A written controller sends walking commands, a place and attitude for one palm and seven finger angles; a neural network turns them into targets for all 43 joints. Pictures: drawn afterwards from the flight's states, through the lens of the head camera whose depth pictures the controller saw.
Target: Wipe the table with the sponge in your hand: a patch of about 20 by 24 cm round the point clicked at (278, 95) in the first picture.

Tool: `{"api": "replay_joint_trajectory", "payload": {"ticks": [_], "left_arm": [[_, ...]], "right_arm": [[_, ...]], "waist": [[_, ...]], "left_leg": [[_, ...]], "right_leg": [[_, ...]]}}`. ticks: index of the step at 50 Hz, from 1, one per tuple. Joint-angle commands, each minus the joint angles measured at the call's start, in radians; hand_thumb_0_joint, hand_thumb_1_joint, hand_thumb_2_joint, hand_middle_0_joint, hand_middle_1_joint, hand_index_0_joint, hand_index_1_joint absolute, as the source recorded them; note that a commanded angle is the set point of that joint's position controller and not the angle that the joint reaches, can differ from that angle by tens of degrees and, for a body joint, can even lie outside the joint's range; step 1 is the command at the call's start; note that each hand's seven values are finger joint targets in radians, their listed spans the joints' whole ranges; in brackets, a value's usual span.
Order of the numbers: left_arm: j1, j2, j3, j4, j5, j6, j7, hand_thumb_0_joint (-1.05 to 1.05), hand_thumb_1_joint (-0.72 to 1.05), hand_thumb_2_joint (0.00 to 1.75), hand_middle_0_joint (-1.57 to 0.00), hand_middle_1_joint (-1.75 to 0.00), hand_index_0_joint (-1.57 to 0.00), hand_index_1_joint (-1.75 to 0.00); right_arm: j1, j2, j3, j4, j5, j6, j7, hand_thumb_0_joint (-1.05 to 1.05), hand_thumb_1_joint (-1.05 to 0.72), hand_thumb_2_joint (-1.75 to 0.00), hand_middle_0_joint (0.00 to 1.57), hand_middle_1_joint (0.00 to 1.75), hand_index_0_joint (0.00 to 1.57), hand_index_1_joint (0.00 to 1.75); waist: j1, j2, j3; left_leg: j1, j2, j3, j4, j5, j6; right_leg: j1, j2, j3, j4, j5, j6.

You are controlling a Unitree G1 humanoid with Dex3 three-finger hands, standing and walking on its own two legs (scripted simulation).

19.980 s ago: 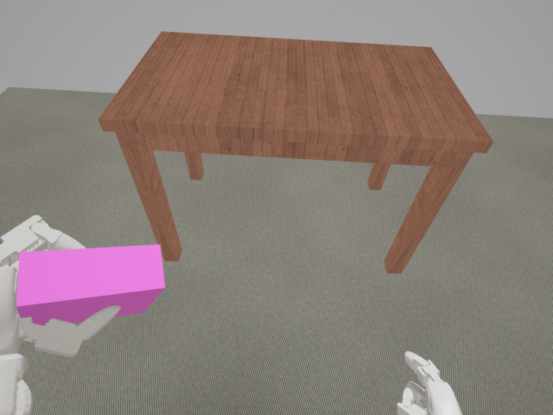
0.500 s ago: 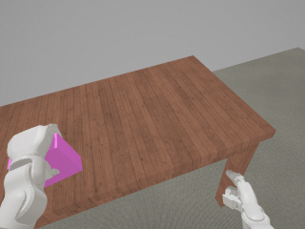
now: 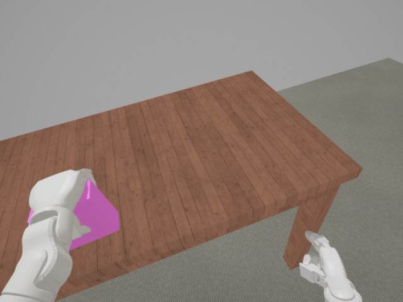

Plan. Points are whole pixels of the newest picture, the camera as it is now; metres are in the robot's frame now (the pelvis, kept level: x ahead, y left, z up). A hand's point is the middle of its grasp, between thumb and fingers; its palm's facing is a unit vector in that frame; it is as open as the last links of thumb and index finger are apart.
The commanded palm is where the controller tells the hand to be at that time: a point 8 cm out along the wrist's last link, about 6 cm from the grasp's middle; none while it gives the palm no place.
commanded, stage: move the sponge above the wiping area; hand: left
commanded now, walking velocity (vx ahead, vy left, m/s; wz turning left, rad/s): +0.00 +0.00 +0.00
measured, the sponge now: (84, 221) +0.24 +0.30 +0.04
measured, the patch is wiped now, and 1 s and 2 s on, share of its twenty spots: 0.00 0.00 0.00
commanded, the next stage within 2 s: none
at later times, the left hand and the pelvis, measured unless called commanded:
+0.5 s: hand (87, 211) +0.25 +0.28 +0.07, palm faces -0.06 -0.13 -0.99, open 9.2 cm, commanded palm +0.23 +0.29 +0.15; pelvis +0.00 +0.01 +0.00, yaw +1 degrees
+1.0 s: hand (97, 199) +0.28 +0.28 +0.06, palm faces -0.04 -0.09 -1.00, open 9.2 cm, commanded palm +0.26 +0.29 +0.14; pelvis +0.01 +0.01 +0.00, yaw +0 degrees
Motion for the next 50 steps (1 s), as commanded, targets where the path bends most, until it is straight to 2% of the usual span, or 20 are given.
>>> {"api": "replay_joint_trajectory", "payload": {"ticks": [1, 2, 6, 7, 11, 14, 19, 21, 25, 26, 27, 31, 32, 37, 40, 41, 45, 46, 47, 50], "left_arm": [[-0.302, 0.342, 0.226, -0.277, 0.078, -0.092, 0.092, 0.00, 0.10, 1.30, -1.20, -1.60, -1.20, -1.60], [-0.281, 0.269, 0.185, -0.275, 0.075, -0.099, 0.107, 0.00, 0.10, 1.30, -1.20, -1.60, -1.20, -1.60], [-0.295, 0.334, 0.269, -0.197, 0.084, -0.064, 0.168, 0.00, 0.10, 1.30, -1.20, -1.60, -1.20, -1.60], [-0.300, 0.273, 0.218, -0.174, 0.076, -0.041, 0.170, 0.00, 0.10, 1.30, -1.20, -1.60, -1.20, -1.60], [-0.214, 0.214, 0.166, -0.149, 0.037, 0.038, 0.140, 0.00, 0.10, 1.30, -1.20, -1.60, -1.20, -1.60], [-0.218, 0.142, 0.057, -0.147, 0.035, 0.067, 0.077, 0.00, 0.10, 1.30, -1.20, -1.60, -1.20, -1.60], [-0.343, 0.163, 0.032, -0.187, 0.075, -0.010, 0.042, 0.00, 0.10, 1.30, -1.20, -1.60, -1.20, -1.60], [-0.425, 0.232, 0.094, -0.254, 0.099, -0.073, 0.077, 0.00, 0.10, 1.30, -1.20, -1.60, -1.20, -1.60], [-0.435, 0.205, 0.111, -0.193, 0.145, -0.122, 0.167, 0.00, 0.10, 1.30, -1.20, -1.60, -1.20, -1.60], [-0.440, 0.260, 0.166, -0.184, 0.150, -0.107, 0.190, 0.00, 0.10, 1.30, -1.20, -1.60, -1.20, -1.60], [-0.443, 0.192, 0.117, -0.150, 0.150, -0.084, 0.202, 0.00, 0.10, 1.30, -1.20, -1.60, -1.20, -1.60], [-0.350, 0.193, 0.142, -0.031, 0.092, 0.033, 0.217, 0.00, 0.10, 1.30, -1.20, -1.60, -1.20, -1.60], [-0.348, 0.108, 0.062, -0.024, 0.073, 0.066, 0.197, 0.00, 0.10, 1.30, -1.20, -1.60, -1.20, -1.60], [-0.317, 0.080, -0.025, 0.006, 0.067, 0.147, 0.089, 0.00, 0.10, 1.30, -1.20, -1.60, -1.20, -1.60], [-0.427, 0.108, -0.034, -0.063, 0.087, 0.077, 0.051, 0.00, 0.10, 1.30, -1.20, -1.60, -1.20, -1.60], [-0.458, 0.182, 0.032, -0.103, 0.096, 0.037, 0.060, 0.00, 0.10, 1.30, -1.20, -1.60, -1.20, -1.60], [-0.482, 0.198, 0.076, -0.114, 0.134, -0.102, 0.124, 0.00, 0.10, 1.30, -1.20, -1.60, -1.20, -1.60], [-0.494, 0.268, 0.146, -0.126, 0.143, -0.116, 0.153, 0.00, 0.10, 1.30, -1.20, -1.60, -1.20, -1.60], [-0.507, 0.214, 0.109, -0.102, 0.150, -0.118, 0.174, 0.00, 0.10, 1.30, -1.20, -1.60, -1.20, -1.60], [-0.486, 0.205, 0.127, 0.004, 0.143, -0.081, 0.224, 0.00, 0.10, 1.30, -1.20, -1.60, -1.20, -1.60]], "right_arm": [[-0.235, -0.074, -0.026, -0.178, -0.014, -0.068, -0.010, 0.00, -0.90, -0.90, 0.20, 0.30, 0.20, 0.30], [-0.214, -0.059, -0.031, -0.185, -0.017, -0.071, -0.012, 0.00, -0.90, -0.90, 0.20, 0.30, 0.20, 0.30], [-0.226, -0.075, -0.035, -0.152, -0.011, -0.056, -0.001, 0.00, -0.90, -0.90, 0.20, 0.30, 0.20, 0.30], [-0.229, -0.070, -0.032, -0.159, -0.009, -0.053, 0.002, 0.00, -0.90, -0.90, 0.20, 0.30, 0.20, 0.30], [-0.267, -0.077, -0.032, -0.163, 0.004, -0.040, 0.015, 0.00, -0.90, -0.90, 0.20, 0.30, 0.20, 0.30], [-0.258, -0.078, -0.026, -0.177, 0.012, -0.027, 0.017, 0.00, -0.90, -0.90, 0.20, 0.30, 0.20, 0.30], [-0.232, -0.069, -0.018, -0.183, 0.000, -0.036, 0.000, 0.00, -0.90, -0.90, 0.20, 0.30, 0.20, 0.30], [-0.226, -0.065, -0.022, -0.178, -0.007, -0.050, -0.007, 0.00, -0.90, -0.90, 0.20, 0.30, 0.20, 0.30], [-0.188, -0.056, -0.035, -0.151, -0.017, -0.059, -0.007, 0.00, -0.90, -0.90, 0.20, 0.30, 0.20, 0.30], [-0.199, -0.065, -0.034, -0.144, -0.016, -0.057, -0.005, 0.00, -0.90, -0.90, 0.20, 0.30, 0.20, 0.30], [-0.209, -0.056, -0.029, -0.147, -0.013, -0.055, -0.002, 0.00, -0.90, -0.90, 0.20, 0.30, 0.20, 0.30], [-0.248, -0.077, -0.032, -0.132, 0.001, -0.030, 0.014, 0.00, -0.90, -0.90, 0.20, 0.30, 0.20, 0.30], [-0.259, -0.070, -0.027, -0.151, 0.008, -0.024, 0.017, 0.00, -0.90, -0.90, 0.20, 0.30, 0.20, 0.30], [-0.269, -0.084, -0.019, -0.171, 0.023, 0.005, 0.020, 0.00, -0.90, -0.90, 0.20, 0.30, 0.20, 0.30], [-0.236, -0.079, -0.018, -0.180, 0.019, -0.002, 0.012, 0.00, -0.90, -0.90, 0.20, 0.30, 0.20, 0.30], [-0.231, -0.079, -0.021, -0.174, 0.012, -0.010, 0.004, 0.00, -0.90, -0.90, 0.20, 0.30, 0.20, 0.30], [-0.171, -0.062, -0.032, -0.155, -0.008, -0.039, -0.009, 0.00, -0.90, -0.90, 0.20, 0.30, 0.20, 0.30], [-0.171, -0.070, -0.037, -0.144, -0.011, -0.041, -0.011, 0.00, -0.90, -0.90, 0.20, 0.30, 0.20, 0.30], [-0.166, -0.062, -0.034, -0.148, -0.011, -0.044, -0.013, 0.00, -0.90, -0.90, 0.20, 0.30, 0.20, 0.30], [-0.166, -0.074, -0.045, -0.125, -0.001, -0.040, -0.003, 0.00, -0.90, -0.90, 0.20, 0.30, 0.20, 0.30]], "waist": [[0.028, -0.065, -0.248], [0.025, -0.069, -0.274], [0.041, -0.027, -0.211], [0.037, -0.021, -0.224], [0.028, -0.039, -0.191], [0.000, -0.082, -0.193], [-0.015, -0.110, -0.202], [-0.006, -0.076, -0.237], [0.016, -0.006, -0.268], [0.030, 0.026, -0.259], [0.029, 0.017, -0.264], [0.039, -0.062, -0.221], [0.030, -0.079, -0.233], [-0.003, -0.127, -0.215], [-0.030, -0.138, -0.243], [-0.025, -0.118, -0.259], [-0.006, -0.041, -0.293], [0.007, -0.006, -0.291], [0.003, 0.002, -0.295], [0.009, -0.007, -0.265]], "left_leg": [[0.115, -0.031, -0.125, -0.008, 0.197, 0.035], [0.109, -0.026, -0.109, -0.004, 0.215, 0.038], [0.093, -0.023, -0.120, -0.027, 0.208, 0.019], [0.084, -0.020, -0.114, -0.027, 0.210, 0.018], [0.075, -0.022, -0.110, -0.030, 0.217, 0.015], [0.067, -0.022, -0.118, -0.033, 0.203, 0.023], [0.093, -0.024, -0.130, -0.036, 0.145, 0.038], [0.126, -0.016, -0.144, -0.041, 0.138, 0.037], [0.144, -0.005, -0.156, -0.055, 0.194, 0.018], [0.137, -0.005, -0.161, -0.066, 0.176, 0.014], [0.126, -0.010, -0.148, -0.063, 0.189, 0.011], [0.078, -0.013, -0.126, -0.075, 0.176, 0.002], [0.066, -0.011, -0.113, -0.073, 0.174, 0.004], [0.050, -0.023, -0.114, -0.053, 0.164, 0.025], [0.072, -0.029, -0.118, -0.030, 0.172, 0.043], [0.087, -0.027, -0.125, -0.027, 0.166, 0.044], [0.128, -0.023, -0.128, -0.016, 0.224, 0.040], [0.133, -0.022, -0.137, -0.022, 0.223, 0.035], [0.123, -0.025, -0.129, -0.022, 0.234, 0.033], [0.097, -0.017, -0.125, -0.034, 0.226, 0.018]], "right_leg": [[0.030, -0.051, 0.243, -0.091, 0.196, -0.008], [0.054, -0.057, 0.206, -0.075, 0.227, -0.001], [0.032, -0.048, 0.241, -0.097, 0.199, -0.020], [0.043, -0.054, 0.207, -0.088, 0.203, -0.017], [0.041, -0.054, 0.212, -0.090, 0.233, -0.010], [0.027, -0.057, 0.175, -0.089, 0.231, 0.004], [-0.019, -0.047, 0.167, -0.107, 0.132, 0.007], [-0.023, -0.030, 0.189, -0.102, 0.101, -0.004], [-0.018, -0.025, 0.155, -0.091, 0.125, -0.016], [-0.014, -0.016, 0.184, -0.093, 0.108, -0.029], [-0.006, -0.022, 0.151, -0.091, 0.119, -0.026], [0.020, -0.030, 0.178, -0.107, 0.125, -0.020], [0.035, -0.041, 0.142, -0.101, 0.141, -0.008], [0.042, -0.046, 0.149, -0.094, 0.184, 0.003], [0.025, -0.045, 0.157, -0.090, 0.208, 0.010], [0.024, -0.035, 0.179, -0.090, 0.192, 0.003], [0.011, -0.032, 0.167, -0.083, 0.230, -0.007], [0.015, -0.022, 0.190, -0.087, 0.216, -0.019], [0.018, -0.027, 0.162, -0.081, 0.224, -0.017], [-0.005, -0.032, 0.160, -0.087, 0.208, -0.019]]}}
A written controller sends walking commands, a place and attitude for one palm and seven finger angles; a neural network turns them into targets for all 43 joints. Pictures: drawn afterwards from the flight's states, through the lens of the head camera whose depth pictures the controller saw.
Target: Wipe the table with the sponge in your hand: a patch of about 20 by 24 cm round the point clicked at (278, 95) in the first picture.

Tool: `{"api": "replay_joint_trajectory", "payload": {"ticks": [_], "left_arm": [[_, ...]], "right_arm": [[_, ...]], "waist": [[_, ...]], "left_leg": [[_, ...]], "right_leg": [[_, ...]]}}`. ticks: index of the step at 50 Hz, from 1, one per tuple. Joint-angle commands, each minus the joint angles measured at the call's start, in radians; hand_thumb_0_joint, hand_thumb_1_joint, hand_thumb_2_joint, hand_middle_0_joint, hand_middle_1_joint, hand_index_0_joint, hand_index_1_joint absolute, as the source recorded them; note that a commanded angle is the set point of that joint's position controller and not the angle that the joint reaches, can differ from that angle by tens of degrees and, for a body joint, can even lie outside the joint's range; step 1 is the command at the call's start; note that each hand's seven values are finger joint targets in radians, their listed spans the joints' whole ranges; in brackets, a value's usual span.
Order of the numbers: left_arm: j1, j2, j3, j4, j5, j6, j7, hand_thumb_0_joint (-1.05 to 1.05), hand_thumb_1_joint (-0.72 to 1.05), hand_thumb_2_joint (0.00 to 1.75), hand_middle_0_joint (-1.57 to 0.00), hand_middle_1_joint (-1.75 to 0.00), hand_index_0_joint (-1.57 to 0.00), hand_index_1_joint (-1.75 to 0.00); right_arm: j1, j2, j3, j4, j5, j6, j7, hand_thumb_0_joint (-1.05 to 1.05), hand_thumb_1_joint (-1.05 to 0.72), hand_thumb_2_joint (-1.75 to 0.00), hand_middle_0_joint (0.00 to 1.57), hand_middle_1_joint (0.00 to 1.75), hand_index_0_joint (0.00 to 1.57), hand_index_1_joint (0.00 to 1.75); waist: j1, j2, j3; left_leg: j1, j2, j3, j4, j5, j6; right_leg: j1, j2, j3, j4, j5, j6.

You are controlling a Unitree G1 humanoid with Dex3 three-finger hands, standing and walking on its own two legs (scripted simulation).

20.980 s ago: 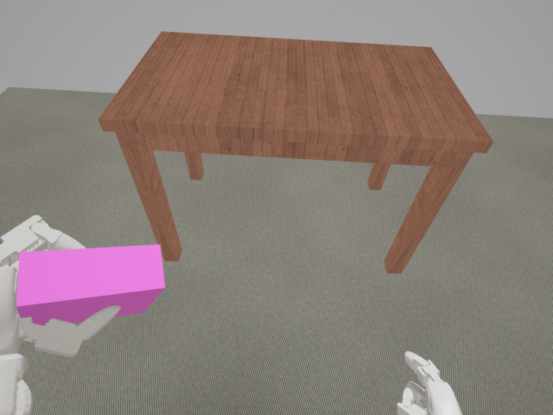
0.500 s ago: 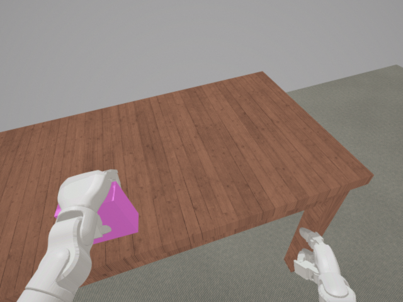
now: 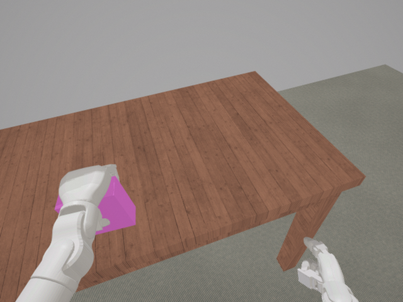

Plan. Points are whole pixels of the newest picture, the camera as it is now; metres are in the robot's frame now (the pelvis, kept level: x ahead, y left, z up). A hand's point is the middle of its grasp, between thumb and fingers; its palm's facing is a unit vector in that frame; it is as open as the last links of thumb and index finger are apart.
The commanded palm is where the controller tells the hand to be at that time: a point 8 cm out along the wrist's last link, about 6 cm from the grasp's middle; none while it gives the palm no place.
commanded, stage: move the sponge above the wiping area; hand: left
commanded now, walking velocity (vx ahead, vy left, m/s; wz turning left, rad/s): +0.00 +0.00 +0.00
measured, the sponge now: (104, 212) +0.27 +0.27 +0.01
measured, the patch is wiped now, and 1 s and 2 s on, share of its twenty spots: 0.00 0.00 0.00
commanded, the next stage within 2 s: none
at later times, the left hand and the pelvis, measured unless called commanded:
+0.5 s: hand (84, 197) +0.26 +0.29 +0.08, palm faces +0.03 -0.05 -1.00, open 9.2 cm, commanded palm +0.24 +0.28 +0.14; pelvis +0.00 -0.01 +0.00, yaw +0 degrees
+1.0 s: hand (71, 194) +0.26 +0.31 +0.09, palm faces +0.07 -0.06 -1.00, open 9.2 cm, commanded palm +0.24 +0.28 +0.14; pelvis -0.01 +0.00 +0.00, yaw +0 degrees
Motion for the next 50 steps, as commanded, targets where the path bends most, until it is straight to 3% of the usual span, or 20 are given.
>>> {"api": "replay_joint_trajectory", "payload": {"ticks": [1, 2, 6, 7, 10, 14, 16, 17, 21, 22, 29, 34, 36, 40, 41, 42, 45, 46, 47, 50], "left_arm": [[-0.361, 0.303, 0.260, -0.130, 0.040, 0.039, 0.134, 0.00, 0.10, 1.30, -1.20, -1.60, -1.20, -1.60], [-0.345, 0.224, 0.196, -0.144, 0.020, 0.062, 0.131, 0.00, 0.10, 1.30, -1.20, -1.60, -1.20, -1.60], [-0.201, 0.178, 0.158, -0.150, -0.023, 0.158, 0.087, 0.00, 0.10, 1.30, -1.20, -1.60, -1.20, -1.60], [-0.147, 0.099, 0.088, -0.174, -0.043, 0.175, 0.061, 0.00, 0.10, 1.30, -1.20, -1.60, -1.20, -1.60], [-0.166, 0.156, 0.095, -0.157, -0.030, 0.203, 0.003, 0.00, 0.10, 1.30, -1.20, -1.60, -1.20, -1.60], [-0.229, 0.241, 0.158, -0.272, 0.000, 0.127, -0.005, 0.00, 0.10, 1.30, -1.20, -1.60, -1.20, -1.60], [-0.282, 0.355, 0.256, -0.326, 0.019, 0.070, 0.029, 0.00, 0.10, 1.30, -1.20, -1.60, -1.20, -1.60], [-0.328, 0.303, 0.211, -0.325, 0.035, 0.050, 0.042, 0.00, 0.10, 1.30, -1.20, -1.60, -1.20, -1.60], [-0.359, 0.332, 0.257, -0.279, 0.051, 0.020, 0.104, 0.00, 0.10, 1.30, -1.20, -1.60, -1.20, -1.60], [-0.337, 0.265, 0.208, -0.250, 0.034, 0.029, 0.107, 0.00, 0.10, 1.30, -1.20, -1.60, -1.20, -1.60], [-0.241, 0.167, 0.109, -0.088, -0.038, 0.143, 0.011, 0.00, 0.10, 1.30, -1.20, -1.60, -1.20, -1.60], [-0.246, 0.208, 0.131, -0.177, -0.018, 0.089, -0.032, 0.00, 0.10, 1.30, -1.20, -1.60, -1.20, -1.60], [-0.285, 0.312, 0.222, -0.250, 0.004, 0.033, -0.006, 0.00, 0.10, 1.30, -1.20, -1.60, -1.20, -1.60], [-0.308, 0.331, 0.273, -0.287, 0.046, -0.028, 0.080, 0.00, 0.10, 1.30, -1.20, -1.60, -1.20, -1.60], [-0.315, 0.387, 0.329, -0.295, 0.049, -0.022, 0.105, 0.00, 0.10, 1.30, -1.20, -1.60, -1.20, -1.60], [-0.314, 0.298, 0.259, -0.268, 0.041, -0.008, 0.117, 0.00, 0.10, 1.30, -1.20, -1.60, -1.20, -1.60], [-0.311, 0.249, 0.218, -0.168, 0.009, 0.059, 0.127, 0.00, 0.10, 1.30, -1.20, -1.60, -1.20, -1.60], [-0.307, 0.282, 0.252, -0.143, -0.009, 0.084, 0.124, 0.00, 0.10, 1.30, -1.20, -1.60, -1.20, -1.60], [-0.296, 0.212, 0.178, -0.132, -0.029, 0.106, 0.105, 0.00, 0.10, 1.30, -1.20, -1.60, -1.20, -1.60], [-0.293, 0.161, 0.095, -0.093, -0.039, 0.153, 0.038, 0.00, 0.10, 1.30, -1.20, -1.60, -1.20, -1.60]], "right_arm": [[-0.198, -0.102, -0.036, -0.138, 0.007, -0.044, 0.002, 0.00, -0.90, -0.90, 0.20, 0.30, 0.20, 0.30], [-0.204, -0.095, -0.037, -0.153, 0.011, -0.043, 0.007, 0.00, -0.90, -0.90, 0.20, 0.30, 0.20, 0.30], [-0.251, -0.107, -0.037, -0.169, 0.020, -0.027, 0.035, 0.00, -0.90, -0.90, 0.20, 0.30, 0.20, 0.30], [-0.237, -0.101, -0.041, -0.191, 0.021, -0.021, 0.039, 0.00, -0.90, -0.90, 0.20, 0.30, 0.20, 0.30], [-0.237, -0.114, -0.030, -0.189, 0.028, 0.005, 0.038, 0.00, -0.90, -0.90, 0.20, 0.30, 0.20, 0.30], [-0.229, -0.103, -0.024, -0.205, 0.013, 0.000, 0.023, 0.00, -0.90, -0.90, 0.20, 0.30, 0.20, 0.30], [-0.223, -0.105, -0.026, -0.190, 0.001, -0.009, 0.008, 0.00, -0.90, -0.90, 0.20, 0.30, 0.20, 0.30], [-0.215, -0.087, -0.021, -0.192, 0.000, -0.017, 0.002, 0.00, -0.90, -0.90, 0.20, 0.30, 0.20, 0.30], [-0.218, -0.091, -0.029, -0.161, 0.000, -0.040, -0.006, 0.00, -0.90, -0.90, 0.20, 0.30, 0.20, 0.30], [-0.204, -0.083, -0.031, -0.162, 0.005, -0.043, -0.004, 0.00, -0.90, -0.90, 0.20, 0.30, 0.20, 0.30], [-0.243, -0.106, -0.025, -0.169, 0.029, -0.014, 0.010, 0.00, -0.90, -0.90, 0.20, 0.30, 0.20, 0.30], [-0.230, -0.104, -0.024, -0.193, 0.019, -0.010, 0.017, 0.00, -0.90, -0.90, 0.20, 0.30, 0.20, 0.30], [-0.225, -0.105, -0.028, -0.189, 0.006, -0.019, 0.009, 0.00, -0.90, -0.90, 0.20, 0.30, 0.20, 0.30], [-0.205, -0.089, -0.035, -0.175, -0.004, -0.039, 0.003, 0.00, -0.90, -0.90, 0.20, 0.30, 0.20, 0.30], [-0.212, -0.097, -0.036, -0.169, -0.007, -0.043, 0.001, 0.00, -0.90, -0.90, 0.20, 0.30, 0.20, 0.30], [-0.208, -0.085, -0.035, -0.173, -0.002, -0.046, 0.002, 0.00, -0.90, -0.90, 0.20, 0.30, 0.20, 0.30], [-0.231, -0.096, -0.037, -0.154, 0.013, -0.043, 0.007, 0.00, -0.90, -0.90, 0.20, 0.30, 0.20, 0.30], [-0.240, -0.104, -0.038, -0.147, 0.019, -0.042, 0.006, 0.00, -0.90, -0.90, 0.20, 0.30, 0.20, 0.30], [-0.244, -0.101, -0.036, -0.160, 0.024, -0.039, 0.007, 0.00, -0.90, -0.90, 0.20, 0.30, 0.20, 0.30], [-0.254, -0.107, -0.029, -0.159, 0.036, -0.027, 0.010, 0.00, -0.90, -0.90, 0.20, 0.30, 0.20, 0.30]], "waist": [[0.015, 0.040, -0.231], [0.011, 0.036, -0.273], [0.014, -0.032, -0.272], [0.002, -0.061, -0.281], [-0.024, -0.147, -0.227], [-0.013, -0.107, -0.265], [-0.002, -0.040, -0.282], [-0.008, 0.001, -0.289], [0.004, 0.092, -0.247], [-0.011, 0.086, -0.239], [-0.022, -0.100, -0.201], [-0.019, -0.083, -0.247], [-0.004, -0.039, -0.276], [0.015, 0.041, -0.287], [0.027, 0.066, -0.267], [0.013, 0.063, -0.241], [0.005, 0.029, -0.199], [0.009, 0.002, -0.178], [-0.003, -0.007, -0.185], [-0.023, -0.065, -0.176]], "left_leg": [[0.102, -0.014, -0.120, -0.040, 0.225, 0.002], [0.102, -0.010, -0.102, -0.033, 0.247, 0.006], [0.097, -0.013, -0.106, -0.025, 0.317, 0.003], [0.091, -0.009, -0.095, -0.017, 0.324, 0.013], [0.055, -0.018, -0.097, -0.007, 0.279, 0.023], [0.089, -0.027, -0.101, 0.004, 0.284, 0.034], [0.115, -0.029, -0.107, 0.006, 0.276, 0.033], [0.121, -0.031, -0.100, 0.007, 0.284, 0.034], [0.155, -0.022, -0.114, -0.008, 0.259, 0.019], [0.134, -0.016, -0.106, -0.017, 0.246, 0.020], [0.067, -0.016, -0.100, -0.032, 0.205, 0.018], [0.077, -0.024, -0.104, -0.013, 0.212, 0.031], [0.101, -0.024, -0.109, -0.008, 0.218, 0.031], [0.127, -0.019, -0.116, -0.015, 0.254, 0.021], [0.129, -0.019, -0.129, -0.022, 0.243, 0.017], [0.112, -0.015, -0.116, -0.028, 0.227, 0.018], [0.099, -0.006, -0.117, -0.046, 0.180, 0.007], [0.095, -0.010, -0.117, -0.053, 0.159, 0.007], [0.082, -0.005, -0.106, -0.055, 0.142, 0.010], [0.077, -0.009, -0.118, -0.061, 0.138, 0.014]], "right_leg": [[0.007, -0.021, 0.179, -0.066, 0.188, -0.037], [0.038, -0.030, 0.145, -0.052, 0.229, -0.027], [0.077, -0.038, 0.163, -0.033, 0.355, -0.019], [0.098, -0.044, 0.138, -0.028, 0.390, -0.008], [0.075, -0.046, 0.163, -0.033, 0.401, 0.005], [0.082, -0.046, 0.174, -0.029, 0.404, 0.002], [0.084, -0.037, 0.212, -0.035, 0.379, -0.010], [0.075, -0.039, 0.182, -0.034, 0.366, -0.011], [0.015, -0.026, 0.207, -0.071, 0.257, -0.035], [0.024, -0.031, 0.170, -0.068, 0.243, -0.026], [0.047, -0.050, 0.165, -0.072, 0.269, 0.000], [0.058, -0.047, 0.172, -0.057, 0.292, 0.000], [0.063, -0.037, 0.198, -0.052, 0.281, -0.010], [0.048, -0.033, 0.186, -0.055, 0.255, -0.024], [0.039, -0.024, 0.209, -0.063, 0.222, -0.034], [0.030, -0.029, 0.174, -0.068, 0.197, -0.027], [-0.001, -0.035, 0.174, -0.088, 0.137, -0.022], [0.000, -0.030, 0.189, -0.099, 0.110, -0.025], [0.011, -0.038, 0.163, -0.096, 0.107, -0.014], [0.001, -0.041, 0.154, -0.096, 0.123, -0.005]]}}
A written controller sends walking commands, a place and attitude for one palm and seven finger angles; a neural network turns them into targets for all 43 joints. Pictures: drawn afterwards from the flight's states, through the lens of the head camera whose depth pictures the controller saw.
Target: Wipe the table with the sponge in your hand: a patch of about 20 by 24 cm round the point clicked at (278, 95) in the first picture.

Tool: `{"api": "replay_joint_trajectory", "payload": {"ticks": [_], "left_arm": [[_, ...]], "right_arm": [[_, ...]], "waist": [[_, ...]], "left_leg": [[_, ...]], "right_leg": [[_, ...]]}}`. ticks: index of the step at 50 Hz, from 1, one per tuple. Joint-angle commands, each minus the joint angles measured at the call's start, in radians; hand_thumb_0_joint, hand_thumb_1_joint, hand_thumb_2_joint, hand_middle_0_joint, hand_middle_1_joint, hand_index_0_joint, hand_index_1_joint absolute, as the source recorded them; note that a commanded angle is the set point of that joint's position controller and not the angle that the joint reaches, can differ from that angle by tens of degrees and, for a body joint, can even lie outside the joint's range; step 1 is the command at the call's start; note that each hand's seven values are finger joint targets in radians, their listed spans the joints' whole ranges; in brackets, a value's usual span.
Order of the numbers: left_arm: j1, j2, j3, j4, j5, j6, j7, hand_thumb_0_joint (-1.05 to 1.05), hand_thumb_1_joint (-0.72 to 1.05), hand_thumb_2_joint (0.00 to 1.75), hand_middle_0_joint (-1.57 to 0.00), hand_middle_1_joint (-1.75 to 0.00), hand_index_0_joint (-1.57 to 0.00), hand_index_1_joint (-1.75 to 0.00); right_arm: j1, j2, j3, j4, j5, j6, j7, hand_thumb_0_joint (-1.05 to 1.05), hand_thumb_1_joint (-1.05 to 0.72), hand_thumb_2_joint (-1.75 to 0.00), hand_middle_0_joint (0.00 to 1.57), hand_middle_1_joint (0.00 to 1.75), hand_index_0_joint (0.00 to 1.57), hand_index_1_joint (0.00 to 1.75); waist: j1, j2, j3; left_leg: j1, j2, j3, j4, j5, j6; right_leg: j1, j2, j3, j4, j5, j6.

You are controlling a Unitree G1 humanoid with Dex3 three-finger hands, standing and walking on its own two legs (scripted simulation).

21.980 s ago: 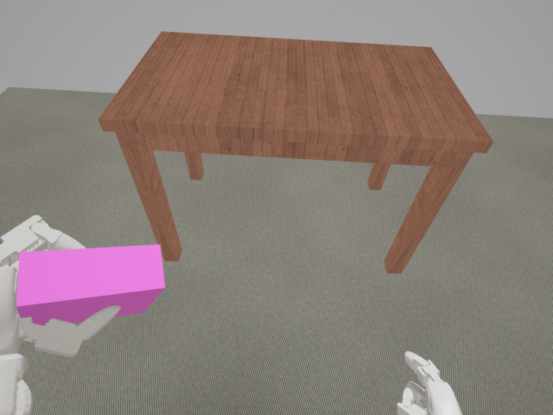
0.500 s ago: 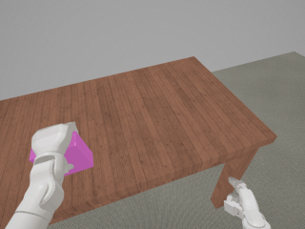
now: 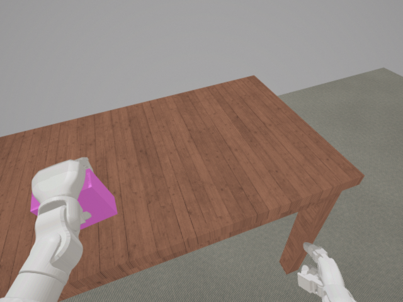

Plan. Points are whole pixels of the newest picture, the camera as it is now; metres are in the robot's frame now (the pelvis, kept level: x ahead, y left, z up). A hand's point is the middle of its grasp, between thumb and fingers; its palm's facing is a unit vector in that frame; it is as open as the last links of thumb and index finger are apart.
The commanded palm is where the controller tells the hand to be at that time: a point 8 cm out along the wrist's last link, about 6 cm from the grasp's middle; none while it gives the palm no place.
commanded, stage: move the sponge above the wiping area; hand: left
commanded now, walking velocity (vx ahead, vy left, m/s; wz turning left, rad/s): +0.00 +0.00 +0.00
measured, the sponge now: (83, 207) +0.27 +0.31 +0.04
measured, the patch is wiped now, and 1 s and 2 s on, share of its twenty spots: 0.00 0.00 0.00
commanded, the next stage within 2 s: lower the sponge onto the table in 1.94 s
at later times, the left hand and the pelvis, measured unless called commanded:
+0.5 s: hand (75, 202) +0.26 +0.31 +0.08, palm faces +0.02 -0.11 -0.99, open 9.2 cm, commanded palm +0.23 +0.27 +0.14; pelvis +0.01 +0.00 +0.00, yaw +0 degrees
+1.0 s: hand (90, 213) +0.25 +0.28 +0.06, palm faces -0.10 -0.17 -0.98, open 9.2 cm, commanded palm +0.23 +0.27 +0.14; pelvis +0.00 -0.01 +0.00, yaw +0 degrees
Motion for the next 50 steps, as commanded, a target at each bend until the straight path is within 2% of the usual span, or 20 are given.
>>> {"api": "replay_joint_trajectory", "payload": {"ticks": [1, 5, 10, 11, 12, 16, 17, 23, 27, 30, 31, 32, 33, 36, 37, 38, 41, 44, 48, 50], "left_arm": [[-0.269, 0.108, -0.006, -0.140, 0.003, 0.047, -0.040, 0.00, 0.10, 1.30, -1.20, -1.60, -1.20, -1.60], [-0.302, 0.118, -0.028, -0.238, 0.033, -0.025, -0.086, 0.00, 0.10, 1.30, -1.20, -1.60, -1.20, -1.60], [-0.291, 0.221, 0.109, -0.357, 0.101, -0.127, 0.013, 0.00, 0.10, 1.30, -1.20, -1.60, -1.20, -1.60], [-0.302, 0.305, 0.193, -0.359, 0.112, -0.116, 0.045, 0.00, 0.10, 1.30, -1.20, -1.60, -1.20, -1.60], [-0.302, 0.225, 0.140, -0.353, 0.110, -0.098, 0.066, 0.00, 0.10, 1.30, -1.20, -1.60, -1.20, -1.60], [-0.252, 0.253, 0.185, -0.261, 0.053, 0.016, 0.099, 0.00, 0.10, 1.30, -1.20, -1.60, -1.20, -1.60], [-0.215, 0.169, 0.116, -0.264, 0.030, 0.045, 0.087, 0.00, 0.10, 1.30, -1.20, -1.60, -1.20, -1.60], [-0.152, 0.063, -0.058, -0.234, 0.003, 0.159, -0.075, 0.00, 0.10, 1.30, -1.20, -1.60, -1.20, -1.60], [-0.296, 0.131, -0.037, -0.367, 0.045, 0.039, -0.118, 0.00, 0.10, 1.30, -1.20, -1.60, -1.20, -1.60], [-0.339, 0.219, 0.061, -0.417, 0.082, -0.100, -0.060, 0.00, 0.10, 1.30, -1.20, -1.60, -1.20, -1.60], [-0.353, 0.303, 0.146, -0.439, 0.095, -0.126, -0.026, 0.00, 0.10, 1.30, -1.20, -1.60, -1.20, -1.60], [-0.374, 0.245, 0.111, -0.417, 0.115, -0.137, 0.004, 0.00, 0.10, 1.30, -1.20, -1.60, -1.20, -1.60], [-0.355, 0.267, 0.146, -0.383, 0.129, -0.141, 0.038, 0.00, 0.10, 1.30, -1.20, -1.60, -1.20, -1.60], [-0.293, 0.300, 0.217, -0.288, 0.101, -0.066, 0.102, 0.00, 0.10, 1.30, -1.20, -1.60, -1.20, -1.60], [-0.278, 0.213, 0.148, -0.254, 0.072, -0.026, 0.101, 0.00, 0.10, 1.30, -1.20, -1.60, -1.20, -1.60], [-0.270, 0.212, 0.147, -0.236, 0.050, 0.008, 0.097, 0.00, 0.10, 1.30, -1.20, -1.60, -1.20, -1.60], [-0.136, 0.171, 0.112, -0.144, -0.003, 0.122, 0.036, 0.00, 0.10, 1.30, -1.20, -1.60, -1.20, -1.60], [-0.056, 0.077, -0.014, -0.187, -0.028, 0.175, -0.065, 0.00, 0.10, 1.30, -1.20, -1.60, -1.20, -1.60], [-0.202, 0.122, -0.031, -0.302, 0.025, 0.090, -0.130, 0.00, 0.10, 1.30, -1.20, -1.60, -1.20, -1.60], [-0.255, 0.207, 0.045, -0.410, 0.050, -0.016, -0.104, 0.00, 0.10, 1.30, -1.20, -1.60, -1.20, -1.60]], "right_arm": [[-0.266, -0.106, -0.023, -0.195, 0.013, -0.046, -0.004, 0.00, -0.90, -0.90, 0.20, 0.30, 0.20, 0.30], [-0.226, -0.102, -0.025, -0.211, 0.000, -0.051, 0.003, 0.00, -0.90, -0.90, 0.20, 0.30, 0.20, 0.30], [-0.208, -0.085, -0.031, -0.203, -0.029, -0.064, 0.004, 0.00, -0.90, -0.90, 0.20, 0.30, 0.20, 0.30], [-0.213, -0.096, -0.031, -0.191, -0.035, -0.059, 0.005, 0.00, -0.90, -0.90, 0.20, 0.30, 0.20, 0.30], [-0.221, -0.080, -0.027, -0.203, -0.033, -0.059, 0.007, 0.00, -0.90, -0.90, 0.20, 0.30, 0.20, 0.30], [-0.281, -0.103, -0.026, -0.176, -0.014, -0.036, 0.016, 0.00, -0.90, -0.90, 0.20, 0.30, 0.20, 0.30], [-0.278, -0.093, -0.027, -0.195, -0.009, -0.032, 0.022, 0.00, -0.90, -0.90, 0.20, 0.30, 0.20, 0.30], [-0.303, -0.105, -0.010, -0.218, 0.016, -0.003, 0.027, 0.00, -0.90, -0.90, 0.20, 0.30, 0.20, 0.30], [-0.270, -0.095, -0.007, -0.236, -0.003, -0.022, 0.006, 0.00, -0.90, -0.90, 0.20, 0.30, 0.20, 0.30], [-0.217, -0.083, -0.018, -0.215, -0.028, -0.052, -0.012, 0.00, -0.90, -0.90, 0.20, 0.30, 0.20, 0.30], [-0.217, -0.090, -0.021, -0.202, -0.034, -0.057, -0.018, 0.00, -0.90, -0.90, 0.20, 0.30, 0.20, 0.30], [-0.210, -0.076, -0.018, -0.200, -0.037, -0.063, -0.023, 0.00, -0.90, -0.90, 0.20, 0.30, 0.20, 0.30], [-0.209, -0.077, -0.023, -0.190, -0.036, -0.068, -0.021, 0.00, -0.90, -0.90, 0.20, 0.30, 0.20, 0.30], [-0.238, -0.096, -0.027, -0.169, -0.025, -0.056, -0.005, 0.00, -0.90, -0.90, 0.20, 0.30, 0.20, 0.30], [-0.249, -0.089, -0.024, -0.175, -0.016, -0.048, 0.001, 0.00, -0.90, -0.90, 0.20, 0.30, 0.20, 0.30], [-0.272, -0.094, -0.024, -0.175, -0.007, -0.045, 0.008, 0.00, -0.90, -0.90, 0.20, 0.30, 0.20, 0.30], [-0.308, -0.115, -0.022, -0.178, 0.006, -0.021, 0.023, 0.00, -0.90, -0.90, 0.20, 0.30, 0.20, 0.30], [-0.313, -0.113, -0.012, -0.222, 0.019, 0.000, 0.033, 0.00, -0.90, -0.90, 0.20, 0.30, 0.20, 0.30], [-0.281, -0.109, -0.008, -0.240, 0.007, -0.006, 0.020, 0.00, -0.90, -0.90, 0.20, 0.30, 0.20, 0.30], [-0.250, -0.099, -0.016, -0.243, -0.011, -0.028, 0.008, 0.00, -0.90, -0.90, 0.20, 0.30, 0.20, 0.30]], "waist": [[-0.022, -0.077, -0.157], [-0.030, -0.082, -0.237], [0.022, 0.003, -0.289], [0.039, 0.028, -0.271], [0.037, 0.019, -0.266], [0.047, -0.031, -0.205], [0.038, -0.036, -0.218], [-0.023, -0.095, -0.157], [-0.033, -0.061, -0.230], [-0.011, -0.031, -0.301], [0.005, 0.000, -0.302], [0.006, 0.013, -0.309], [0.015, 0.018, -0.279], [0.043, 0.029, -0.231], [0.033, 0.006, -0.227], [0.034, -0.024, -0.213], [0.033, -0.080, -0.166], [0.001, -0.129, -0.168], [-0.036, -0.136, -0.199], [-0.016, -0.089, -0.279]], "left_leg": [[0.067, -0.010, -0.121, -0.045, 0.115, 0.013], [0.096, -0.011, -0.133, -0.025, 0.147, 0.028], [0.146, 0.003, -0.151, -0.024, 0.261, 0.010], [0.134, 0.004, -0.159, -0.038, 0.249, 0.002], [0.123, 0.001, -0.142, -0.036, 0.257, 0.003], [0.105, -0.007, -0.124, -0.053, 0.222, -0.010], [0.093, 0.001, -0.108, -0.054, 0.224, -0.006], [0.069, -0.013, -0.117, -0.029, 0.200, 0.018], [0.114, -0.017, -0.129, -0.007, 0.185, 0.039], [0.162, -0.013, -0.132, 0.004, 0.239, 0.035], [0.167, -0.011, -0.143, -0.004, 0.230, 0.029], [0.162, -0.015, -0.131, -0.006, 0.250, 0.023], [0.159, -0.011, -0.134, -0.012, 0.254, 0.013], [0.120, -0.013, -0.134, -0.033, 0.241, -0.003], [0.101, -0.009, -0.117, -0.041, 0.237, -0.003], [0.095, -0.008, -0.115, -0.041, 0.229, -0.007], [0.065, -0.014, -0.105, -0.048, 0.219, -0.006], [0.043, -0.017, -0.103, -0.021, 0.223, 0.014], [0.062, -0.021, -0.111, 0.003, 0.172, 0.037], [0.107, -0.024, -0.120, 0.013, 0.197, 0.042]], "right_leg": [[-0.015, -0.038, 0.158, -0.081, 0.101, -0.015], [0.003, -0.035, 0.140, -0.062, 0.141, -0.011], [0.025, -0.018, 0.148, -0.038, 0.206, -0.032], [0.033, -0.008, 0.172, -0.039, 0.191, -0.044], [0.040, -0.014, 0.146, -0.039, 0.196, -0.040], [0.044, -0.018, 0.194, -0.072, 0.177, -0.042], [0.061, -0.026, 0.150, -0.058, 0.187, -0.030], [0.030, -0.039, 0.151, -0.062, 0.239, -0.012], [0.024, -0.032, 0.148, -0.056, 0.207, -0.015], [0.042, -0.025, 0.171, -0.047, 0.253, -0.023], [0.048, -0.015, 0.202, -0.053, 0.235, -0.035], [0.051, -0.015, 0.169, -0.048, 0.237, -0.037], [0.024, -0.013, 0.182, -0.057, 0.220, -0.043], [0.042, -0.015, 0.207, -0.068, 0.209, -0.056], [0.057, -0.022, 0.174, -0.066, 0.212, -0.044], [0.052, -0.028, 0.181, -0.067, 0.215, -0.037], [0.069, -0.036, 0.183, -0.070, 0.244, -0.023], [0.082, -0.048, 0.160, -0.050, 0.325, -0.002], [0.031, -0.043, 0.169, -0.050, 0.252, 0.000], [0.058, -0.040, 0.184, -0.041, 0.263, -0.006]]}}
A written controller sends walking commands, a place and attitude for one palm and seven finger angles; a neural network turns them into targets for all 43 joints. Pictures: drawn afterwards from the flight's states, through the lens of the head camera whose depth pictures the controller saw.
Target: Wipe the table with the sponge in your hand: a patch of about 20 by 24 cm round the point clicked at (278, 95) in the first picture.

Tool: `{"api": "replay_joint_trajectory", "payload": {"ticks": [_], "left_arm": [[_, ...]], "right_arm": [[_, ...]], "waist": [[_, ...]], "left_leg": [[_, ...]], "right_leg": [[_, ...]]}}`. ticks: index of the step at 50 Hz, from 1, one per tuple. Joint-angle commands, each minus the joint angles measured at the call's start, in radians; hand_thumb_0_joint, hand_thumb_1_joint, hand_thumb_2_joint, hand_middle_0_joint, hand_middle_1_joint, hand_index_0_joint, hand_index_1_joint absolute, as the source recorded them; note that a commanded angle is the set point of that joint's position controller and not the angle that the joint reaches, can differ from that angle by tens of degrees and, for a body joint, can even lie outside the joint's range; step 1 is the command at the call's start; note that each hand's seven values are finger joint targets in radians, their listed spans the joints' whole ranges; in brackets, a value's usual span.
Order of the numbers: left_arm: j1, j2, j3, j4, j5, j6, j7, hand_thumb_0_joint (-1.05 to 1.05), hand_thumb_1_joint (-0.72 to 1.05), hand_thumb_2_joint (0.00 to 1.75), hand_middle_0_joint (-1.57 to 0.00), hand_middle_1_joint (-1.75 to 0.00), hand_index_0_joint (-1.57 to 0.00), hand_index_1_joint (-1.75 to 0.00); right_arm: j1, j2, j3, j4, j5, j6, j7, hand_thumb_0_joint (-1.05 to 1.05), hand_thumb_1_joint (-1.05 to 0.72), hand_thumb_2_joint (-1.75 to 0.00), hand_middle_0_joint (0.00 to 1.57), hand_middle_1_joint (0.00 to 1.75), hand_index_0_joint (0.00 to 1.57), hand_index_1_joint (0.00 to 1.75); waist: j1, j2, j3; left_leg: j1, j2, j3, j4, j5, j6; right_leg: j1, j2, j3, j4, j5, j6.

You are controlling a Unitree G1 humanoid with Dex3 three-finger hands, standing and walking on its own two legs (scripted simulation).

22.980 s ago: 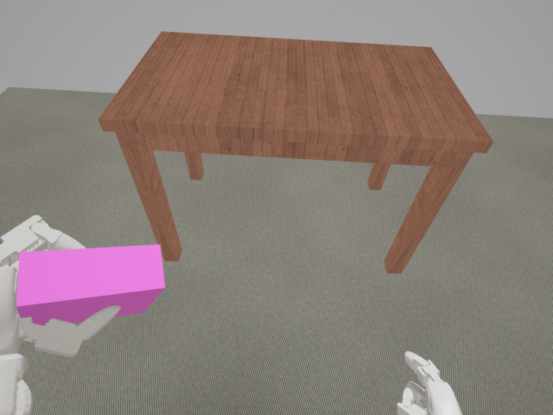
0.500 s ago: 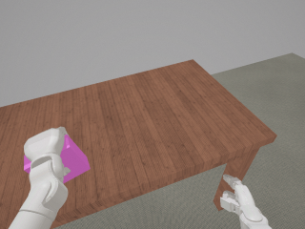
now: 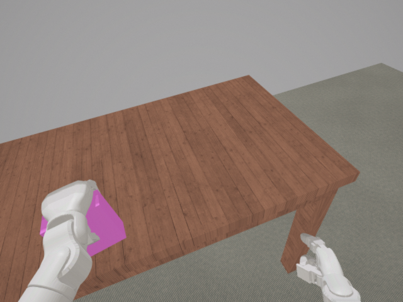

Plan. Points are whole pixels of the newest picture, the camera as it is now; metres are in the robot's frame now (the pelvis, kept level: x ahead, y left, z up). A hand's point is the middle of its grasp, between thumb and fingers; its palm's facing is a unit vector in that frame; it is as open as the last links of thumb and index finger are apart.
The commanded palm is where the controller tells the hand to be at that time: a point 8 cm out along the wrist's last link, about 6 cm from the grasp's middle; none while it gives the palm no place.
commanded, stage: move the sponge above the wiping area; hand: left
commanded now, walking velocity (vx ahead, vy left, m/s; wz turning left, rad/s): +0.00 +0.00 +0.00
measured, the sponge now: (91, 232) +0.24 +0.29 +0.01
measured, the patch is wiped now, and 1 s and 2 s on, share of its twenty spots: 0.00 0.00 0.05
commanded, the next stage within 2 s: lower the sponge onto the table in 0.94 s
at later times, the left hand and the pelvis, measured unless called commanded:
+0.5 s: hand (103, 216) +0.26 +0.25 +0.04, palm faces -0.15 -0.17 -0.97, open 9.2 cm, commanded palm +0.25 +0.27 +0.14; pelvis +0.00 -0.01 +0.00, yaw +0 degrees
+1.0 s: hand (90, 217) +0.25 +0.27 +0.06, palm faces -0.06 -0.12 -0.99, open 9.2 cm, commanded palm +0.24 +0.29 +0.14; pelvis +0.00 +0.00 +0.00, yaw +0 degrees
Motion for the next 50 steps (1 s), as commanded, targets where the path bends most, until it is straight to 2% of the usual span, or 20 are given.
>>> {"api": "replay_joint_trajectory", "payload": {"ticks": [1, 4, 6, 7, 8, 11, 12, 15, 17, 22, 25, 26, 27, 31, 32, 34, 37, 41, 46, 50], "left_arm": [[-0.373, 0.320, 0.178, -0.427, 0.091, -0.213, 0.064, 0.00, 0.10, 1.30, -1.20, -1.60, -1.20, -1.60], [-0.375, 0.308, 0.221, -0.363, 0.136, -0.301, 0.168, 0.00, 0.10, 1.30, -1.20, -1.60, -1.20, -1.60], [-0.431, 0.361, 0.280, -0.312, 0.148, -0.283, 0.227, 0.00, 0.10, 1.30, -1.20, -1.60, -1.20, -1.60], [-0.428, 0.281, 0.221, -0.270, 0.135, -0.256, 0.243, 0.00, 0.10, 1.30, -1.20, -1.60, -1.20, -1.60], [-0.412, 0.275, 0.222, -0.220, 0.121, -0.226, 0.253, 0.00, 0.10, 1.30, -1.20, -1.60, -1.20, -1.60], [-0.342, 0.240, 0.204, -0.136, 0.052, -0.119, 0.230, 0.00, 0.10, 1.30, -1.20, -1.60, -1.20, -1.60], [-0.296, 0.154, 0.123, -0.105, 0.025, -0.083, 0.204, 0.00, 0.10, 1.30, -1.20, -1.60, -1.20, -1.60], [-0.237, 0.105, 0.040, -0.035, 0.005, -0.003, 0.108, 0.00, 0.10, 1.30, -1.20, -1.60, -1.20, -1.60], [-0.263, 0.080, -0.011, -0.045, 0.014, 0.009, 0.050, 0.00, 0.10, 1.30, -1.20, -1.60, -1.20, -1.60], [-0.471, 0.227, 0.079, -0.238, 0.090, -0.156, 0.036, 0.00, 0.10, 1.30, -1.20, -1.60, -1.20, -1.60], [-0.510, 0.337, 0.214, -0.259, 0.130, -0.274, 0.123, 0.00, 0.10, 1.30, -1.20, -1.60, -1.20, -1.60], [-0.508, 0.430, 0.306, -0.280, 0.144, -0.287, 0.164, 0.00, 0.10, 1.30, -1.20, -1.60, -1.20, -1.60], [-0.503, 0.352, 0.258, -0.265, 0.147, -0.287, 0.196, 0.00, 0.10, 1.30, -1.20, -1.60, -1.20, -1.60], [-0.370, 0.325, 0.285, -0.136, 0.089, -0.166, 0.260, 0.00, 0.10, 1.30, -1.20, -1.60, -1.20, -1.60], [-0.339, 0.259, 0.227, -0.111, 0.055, -0.124, 0.247, 0.00, 0.10, 1.30, -1.20, -1.60, -1.20, -1.60], [-0.234, 0.235, 0.202, -0.052, 0.014, -0.039, 0.193, 0.00, 0.10, 1.30, -1.20, -1.60, -1.20, -1.60], [-0.142, 0.146, 0.091, -0.038, -0.027, 0.030, 0.075, 0.00, 0.10, 1.30, -1.20, -1.60, -1.20, -1.60], [-0.236, 0.180, 0.070, -0.178, 0.004, -0.049, -0.012, 0.00, 0.10, 1.30, -1.20, -1.60, -1.20, -1.60], [-0.424, 0.396, 0.265, -0.426, 0.097, -0.315, 0.097, 0.00, 0.10, 1.30, -1.20, -1.60, -1.20, -1.60], [-0.408, 0.304, 0.251, -0.261, 0.122, -0.322, 0.225, 0.00, 0.10, 1.30, -1.20, -1.60, -1.20, -1.60]], "right_arm": [[-0.215, -0.073, -0.040, -0.196, -0.032, -0.090, -0.033, 0.00, -0.90, -0.90, 0.20, 0.30, 0.20, 0.30], [-0.167, -0.057, -0.050, -0.156, -0.046, -0.119, -0.052, 0.00, -0.90, -0.90, 0.20, 0.30, 0.20, 0.30], [-0.183, -0.069, -0.053, -0.130, -0.039, -0.122, -0.054, 0.00, -0.90, -0.90, 0.20, 0.30, 0.20, 0.30], [-0.189, -0.059, -0.052, -0.133, -0.032, -0.121, -0.050, 0.00, -0.90, -0.90, 0.20, 0.30, 0.20, 0.30], [-0.205, -0.063, -0.053, -0.128, -0.022, -0.122, -0.045, 0.00, -0.90, -0.90, 0.20, 0.30, 0.20, 0.30], [-0.262, -0.078, -0.049, -0.125, -0.006, -0.105, -0.030, 0.00, -0.90, -0.90, 0.20, 0.30, 0.20, 0.30], [-0.257, -0.076, -0.051, -0.139, -0.002, -0.099, -0.026, 0.00, -0.90, -0.90, 0.20, 0.30, 0.20, 0.30], [-0.268, -0.086, -0.040, -0.148, 0.012, -0.072, -0.017, 0.00, -0.90, -0.90, 0.20, 0.30, 0.20, 0.30], [-0.269, -0.090, -0.031, -0.166, 0.014, -0.061, -0.018, 0.00, -0.90, -0.90, 0.20, 0.30, 0.20, 0.30], [-0.225, -0.073, -0.032, -0.188, -0.012, -0.083, -0.035, 0.00, -0.90, -0.90, 0.20, 0.30, 0.20, 0.30], [-0.192, -0.062, -0.041, -0.155, -0.032, -0.106, -0.055, 0.00, -0.90, -0.90, 0.20, 0.30, 0.20, 0.30], [-0.184, -0.073, -0.047, -0.143, -0.039, -0.113, -0.059, 0.00, -0.90, -0.90, 0.20, 0.30, 0.20, 0.30], [-0.183, -0.055, -0.045, -0.145, -0.038, -0.118, -0.061, 0.00, -0.90, -0.90, 0.20, 0.30, 0.20, 0.30], [-0.221, -0.081, -0.056, -0.118, -0.020, -0.112, -0.031, 0.00, -0.90, -0.90, 0.20, 0.30, 0.20, 0.30], [-0.221, -0.082, -0.059, -0.124, -0.013, -0.105, -0.022, 0.00, -0.90, -0.90, 0.20, 0.30, 0.20, 0.30], [-0.254, -0.095, -0.054, -0.128, -0.002, -0.089, -0.007, 0.00, -0.90, -0.90, 0.20, 0.30, 0.20, 0.30], [-0.265, -0.104, -0.044, -0.156, 0.014, -0.059, -0.001, 0.00, -0.90, -0.90, 0.20, 0.30, 0.20, 0.30], [-0.245, -0.099, -0.035, -0.189, 0.006, -0.062, -0.014, 0.00, -0.90, -0.90, 0.20, 0.30, 0.20, 0.30], [-0.163, -0.073, -0.051, -0.174, -0.042, -0.113, -0.054, 0.00, -0.90, -0.90, 0.20, 0.30, 0.20, 0.30], [-0.148, -0.066, -0.063, -0.125, -0.035, -0.131, -0.057, 0.00, -0.90, -0.90, 0.20, 0.30, 0.20, 0.30]], "waist": [[0.021, -0.054, -0.294], [0.035, 0.003, -0.281], [0.040, 0.044, -0.226], [0.034, 0.039, -0.203], [0.041, 0.021, -0.185], [0.053, -0.030, -0.161], [0.039, -0.075, -0.162], [0.013, -0.172, -0.120], [-0.003, -0.163, -0.126], [-0.001, -0.102, -0.262], [0.025, -0.051, -0.309], [0.047, 0.007, -0.321], [0.041, 0.024, -0.313], [0.067, -0.003, -0.224], [0.054, -0.026, -0.229], [0.055, -0.111, -0.199], [0.019, -0.168, -0.140], [-0.022, -0.166, -0.165], [0.018, -0.008, -0.324], [0.024, 0.068, -0.237]], "left_leg": [[0.132, -0.025, -0.114, 0.012, 0.203, 0.047], [0.161, -0.019, -0.117, 0.002, 0.237, 0.030], [0.148, -0.017, -0.126, -0.018, 0.192, 0.019], [0.126, -0.012, -0.114, -0.029, 0.178, 0.017], [0.116, -0.014, -0.112, -0.034, 0.166, 0.011], [0.095, -0.017, -0.104, -0.055, 0.148, 0.004], [0.075, -0.010, -0.086, -0.051, 0.143, 0.011], [0.035, -0.015, -0.092, -0.044, 0.131, 0.019], [0.030, -0.018, -0.092, -0.035, 0.113, 0.028], [0.093, -0.029, -0.101, -0.005, 0.127, 0.049], [0.132, -0.033, -0.097, 0.002, 0.196, 0.040], [0.139, -0.034, -0.102, -0.002, 0.200, 0.035], [0.130, -0.033, -0.093, -0.003, 0.223, 0.031], [0.100, -0.025, -0.098, -0.016, 0.237, 0.008], [0.080, -0.013, -0.080, -0.018, 0.237, 0.010], [0.053, -0.017, -0.083, -0.014, 0.243, 0.011], [0.018, -0.021, -0.079, -0.004, 0.221, 0.026], [0.040, -0.022, -0.093, 0.018, 0.193, 0.046], [0.160, -0.021, -0.116, 0.031, 0.251, 0.047], [0.155, -0.005, -0.124, -0.002, 0.240, 0.014]], "right_leg": [[0.061, -0.035, 0.214, -0.047, 0.263, -0.007], [0.025, -0.026, 0.198, -0.066, 0.226, -0.025], [-0.009, -0.016, 0.228, -0.091, 0.144, -0.042], [-0.010, -0.021, 0.195, -0.090, 0.125, -0.037], [-0.014, -0.025, 0.200, -0.097, 0.113, -0.037], [0.018, -0.035, 0.205, -0.108, 0.106, -0.027], [0.036, -0.043, 0.173, -0.100, 0.129, -0.010], [0.028, -0.051, 0.177, -0.098, 0.170, 0.009], [0.019, -0.051, 0.166, -0.092, 0.162, 0.010], [0.041, -0.044, 0.181, -0.071, 0.160, 0.003], [0.067, -0.038, 0.212, -0.068, 0.239, -0.011], [0.079, -0.031, 0.242, -0.071, 0.234, -0.025], [0.078, -0.033, 0.211, -0.064, 0.249, -0.026], [0.068, -0.037, 0.243, -0.071, 0.271, -0.038], [0.089, -0.046, 0.211, -0.060, 0.296, -0.022], [0.105, -0.056, 0.203, -0.054, 0.348, -0.004], [0.087, -0.061, 0.182, -0.052, 0.388, 0.015], [0.036, -0.053, 0.190, -0.049, 0.347, 0.017], [0.052, -0.033, 0.217, -0.041, 0.319, -0.014], [-0.035, -0.025, 0.180, -0.072, 0.200, -0.033]]}}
